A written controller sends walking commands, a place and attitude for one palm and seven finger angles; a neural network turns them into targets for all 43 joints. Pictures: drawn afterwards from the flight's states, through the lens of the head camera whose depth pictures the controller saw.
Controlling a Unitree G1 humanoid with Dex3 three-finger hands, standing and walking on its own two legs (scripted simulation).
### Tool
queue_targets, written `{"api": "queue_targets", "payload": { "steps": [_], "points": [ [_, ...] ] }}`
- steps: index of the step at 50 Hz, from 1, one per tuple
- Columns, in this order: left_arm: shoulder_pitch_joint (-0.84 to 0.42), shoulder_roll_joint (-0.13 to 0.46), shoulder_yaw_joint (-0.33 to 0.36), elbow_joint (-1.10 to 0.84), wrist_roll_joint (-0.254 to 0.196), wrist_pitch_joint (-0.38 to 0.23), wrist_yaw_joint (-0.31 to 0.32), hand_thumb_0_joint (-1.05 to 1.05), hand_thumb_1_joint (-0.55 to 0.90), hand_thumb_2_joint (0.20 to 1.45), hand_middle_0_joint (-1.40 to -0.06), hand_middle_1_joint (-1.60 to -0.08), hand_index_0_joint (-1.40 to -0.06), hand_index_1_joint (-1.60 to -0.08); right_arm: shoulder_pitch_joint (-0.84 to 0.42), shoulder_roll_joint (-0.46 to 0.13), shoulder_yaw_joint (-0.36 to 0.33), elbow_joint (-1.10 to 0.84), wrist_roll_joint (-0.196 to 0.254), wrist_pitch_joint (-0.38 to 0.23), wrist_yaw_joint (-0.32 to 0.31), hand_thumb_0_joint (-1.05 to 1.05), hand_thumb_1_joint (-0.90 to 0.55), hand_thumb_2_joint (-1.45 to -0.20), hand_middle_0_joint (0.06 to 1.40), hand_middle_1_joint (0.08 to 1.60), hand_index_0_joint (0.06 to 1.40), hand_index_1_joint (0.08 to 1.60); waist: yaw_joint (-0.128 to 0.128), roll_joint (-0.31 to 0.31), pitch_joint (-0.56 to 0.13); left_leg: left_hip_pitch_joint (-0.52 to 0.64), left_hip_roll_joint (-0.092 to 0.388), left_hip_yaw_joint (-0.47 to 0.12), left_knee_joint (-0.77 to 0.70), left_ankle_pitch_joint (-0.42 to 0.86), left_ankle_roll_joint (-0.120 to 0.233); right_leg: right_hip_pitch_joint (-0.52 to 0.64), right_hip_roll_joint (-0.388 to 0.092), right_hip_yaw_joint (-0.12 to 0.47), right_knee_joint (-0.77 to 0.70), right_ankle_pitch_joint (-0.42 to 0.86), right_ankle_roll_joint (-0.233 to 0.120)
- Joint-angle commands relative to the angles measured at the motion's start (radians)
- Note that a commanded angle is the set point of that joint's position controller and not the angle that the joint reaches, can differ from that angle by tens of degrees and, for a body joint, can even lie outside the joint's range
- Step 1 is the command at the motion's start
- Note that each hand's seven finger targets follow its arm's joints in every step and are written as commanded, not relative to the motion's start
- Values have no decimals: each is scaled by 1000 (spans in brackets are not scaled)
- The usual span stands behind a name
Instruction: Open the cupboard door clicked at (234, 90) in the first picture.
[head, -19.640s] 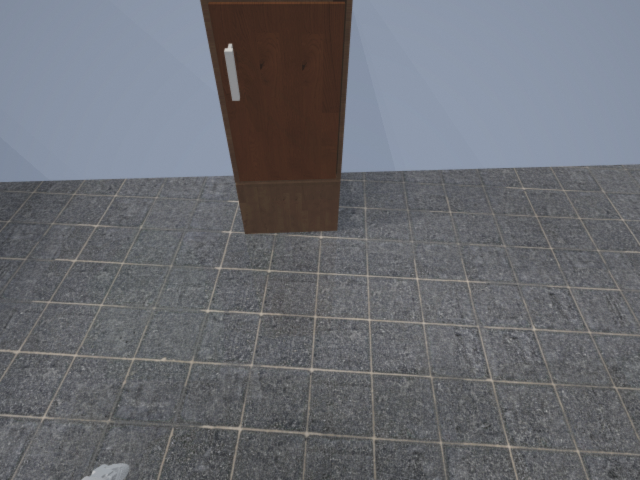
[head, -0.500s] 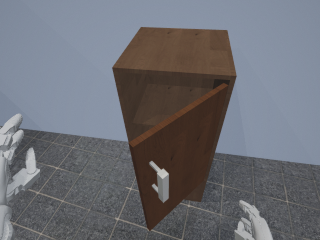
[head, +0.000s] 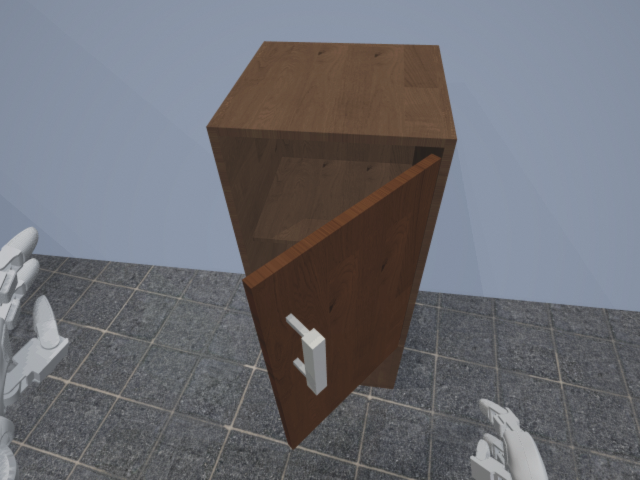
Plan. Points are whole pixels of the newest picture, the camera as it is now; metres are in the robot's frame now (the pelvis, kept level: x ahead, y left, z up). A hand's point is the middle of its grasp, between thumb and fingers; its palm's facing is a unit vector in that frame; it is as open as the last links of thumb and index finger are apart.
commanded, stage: step back with the hand held close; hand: left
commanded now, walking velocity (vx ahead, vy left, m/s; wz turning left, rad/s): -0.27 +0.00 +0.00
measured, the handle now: (305, 354) +0.30 +0.06 -0.04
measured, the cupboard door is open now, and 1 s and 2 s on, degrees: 51 51 51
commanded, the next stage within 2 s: stop stepping back and stand still in 1.00 s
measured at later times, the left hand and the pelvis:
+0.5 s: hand out of the picture +0.13 +0.28 +0.15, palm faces +0.38 -0.78 -0.50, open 7.4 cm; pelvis -0.07 +0.03 -0.01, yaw -1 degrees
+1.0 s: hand out of the picture +0.02 +0.31 +0.17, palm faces +0.52 -0.74 -0.44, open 7.4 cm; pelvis -0.17 +0.03 -0.01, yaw +2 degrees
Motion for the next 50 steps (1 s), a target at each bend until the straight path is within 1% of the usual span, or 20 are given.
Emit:
{"api": "queue_targets", "payload": {
  "steps": [1, 6, 10, 15, 22, 29, 31, 32, 34, 35, 37, 38, 39, 40, 41, 42, 43, 45, 46, 50],
  "points": [
    [5, 208, 133, -228, -2, -81, 22, 0, 900, 900, -200, -300, -200, -300, -104, -120, -58, -181, 4, -17, -13, 0, -900, -900, 200, 300, 200, 300, -16, -29, -128, 84, 28, -5, -32, 336, 28, -62, -91, 49, -38, 387, 30],
    [54, 243, 175, -262, -8, -82, 36, 0, 900, 900, -200, -300, -200, -300, -107, -117, -67, -204, 11, 10, -20, 0, -900, -900, 200, 300, 200, 300, -15, -42, -180, 60, 45, -8, -28, 430, 27, -31, -80, 40, 19, 458, 35],
    [83, 242, 177, -267, -10, -83, 45, 0, 900, 900, -200, -300, -200, -300, -105, -116, -71, -213, 14, 20, -21, 0, -900, -900, 200, 300, 200, 300, -18, -33, -170, 6, 49, -9, -33, 359, 26, -39, -79, 48, 25, 409, 37],
    [85, 242, 176, -287, -4, -95, 55, 0, 900, 900, -200, -300, -200, -300, -100, -120, -73, -213, 14, 12, -21, 0, -900, -900, 200, 300, 200, 300, -24, -23, -132, -81, 49, -25, -56, 193, 30, -63, -72, 59, 13, 269, 38],
    [62, 235, 193, -320, 24, -140, 63, 0, 900, 900, -200, -300, -200, -300, -84, -138, -72, -222, 7, -27, -22, 0, -900, -900, 200, 300, 200, 300, -26, 65, -65, -385, 95, -109, -175, -274, 74, 41, -25, 64, 106, 39, 43],
    [17, 220, 213, -317, 52, -161, 60, 0, 900, 900, -200, -300, -200, -300, -72, -138, -78, -210, -3, -80, -23, 0, -900, -900, 200, 300, 200, 300, -22, 106, -64, -611, 168, -200, -221, -512, 121, 150, 28, 68, 309, 18, 46],
    [26, 227, 224, -337, 50, -169, 57, 0, 900, 900, -200, -300, -200, -300, -66, -131, -81, -209, -4, -88, -18, 0, -900, -900, 200, 300, 200, 300, -25, 64, -66, -575, 129, -147, -132, -491, 107, 78, 6, 135, 246, -23, 27],
    [37, 234, 226, -349, 42, -172, 57, 0, 900, 900, -200, -300, -200, -300, -50, -121, -83, -206, -2, -92, -13, 0, -900, -900, 200, 300, 200, 300, -28, -25, -63, -493, 75, -94, -25, -422, 80, -39, -40, 216, 142, -77, 2],
    [22, 231, 199, -369, 27, -171, 65, 0, 900, 900, -200, -300, -200, -300, -32, -104, -82, -176, -9, -87, -1, 0, -900, -900, 200, 300, 200, 300, -42, -170, -55, -243, -13, -15, 237, -238, 11, -345, -196, 384, -69, -185, -73],
    [2, 228, 181, -365, 26, -169, 73, 0, 900, 900, -200, -300, -200, -300, -27, -100, -83, -154, -10, -81, 6, 0, -900, -900, 200, 300, 200, 300, -48, -230, -65, -138, -33, 4, 354, -164, -10, -447, -264, 417, -120, -184, -108],
    [-36, 241, 178, -350, 29, -166, 87, 0, 900, 900, -200, -300, -200, -300, -35, -90, -81, -135, -9, -69, 8, 0, -900, -900, 200, 300, 200, 300, -54, -256, -73, -62, -21, -1, 364, -142, -8, -489, -276, 347, -115, -124, -100],
    [-59, 243, 170, -350, 30, -162, 90, 0, 900, 900, -200, -300, -200, -300, -41, -94, -77, -129, -9, -63, 3, 0, -900, -900, 200, 300, 200, 300, -62, -208, -42, -46, -13, -9, 253, -127, -4, -505, -240, 299, -83, -126, -75],
    [-65, 244, 175, -347, 29, -161, 89, 0, 900, 900, -200, -300, -200, -300, -47, -105, -75, -134, -8, -62, -4, 0, -900, -900, 200, 300, 200, 300, -59, -126, -6, -69, 13, -47, 82, -154, 13, -499, -161, 234, -17, -145, -30],
    [-63, 243, 182, -364, 29, -172, 87, 0, 900, 900, -200, -300, -200, -300, -63, -125, -75, -146, -8, -68, -13, 0, -900, -900, 200, 300, 200, 300, -50, 30, 4, -190, 93, -144, -85, -219, 49, -400, -62, 158, 105, -136, 17],
    [-47, 249, 215, -359, 37, -185, 88, 0, 900, 900, -200, -300, -200, -300, -76, -133, -80, -151, -9, -79, -19, 0, -900, -900, 200, 300, 200, 300, -39, 167, -44, -379, 227, -274, -219, -357, 105, -200, 15, 74, 317, -67, 50],
    [-33, 249, 246, -343, 45, -190, 82, 0, 900, 900, -200, -300, -200, -300, -81, -122, -85, -149, -15, -91, -20, 0, -900, -900, 200, 300, 200, 300, -33, 229, -109, -531, 326, -369, -340, -526, 157, -19, 67, 52, 574, -97, 58],
    [-10, 263, 252, -322, 37, -191, 78, 0, 900, 900, -200, -300, -200, -300, -80, -104, -93, -149, -16, -98, -21, 0, -900, -900, 200, 300, 200, 300, -34, 178, -125, -507, 357, -396, -352, -463, 177, -60, 74, 76, 724, -159, 56],
    [-16, 219, 218, -335, 28, -180, 72, 0, 900, 900, -200, -300, -200, -300, -81, -100, -103, -129, -23, -112, 3, 0, -900, -900, 200, 300, 200, 300, -35, 70, -108, -390, 344, -306, -248, -298, 193, -195, 50, 105, 797, -210, 48],
    [-10, 202, 196, -341, 22, -172, 76, 0, 900, 900, -200, -300, -200, -300, -83, -101, -104, -115, -24, -118, 12, 0, -900, -900, 200, 300, 200, 300, -32, 66, -108, -325, 319, -257, -229, -243, 178, -237, 41, 85, 769, -223, 47],
    [-51, 181, 125, -419, 11, -161, 76, 0, 900, 900, -200, -300, -200, -300, -85, -94, -83, -94, -26, -140, 25, 0, -900, -900, 200, 300, 200, 300, -36, 166, -148, -150, 262, -188, -295, -238, 104, -224, 42, -2, 523, -298, 33]
  ]
}}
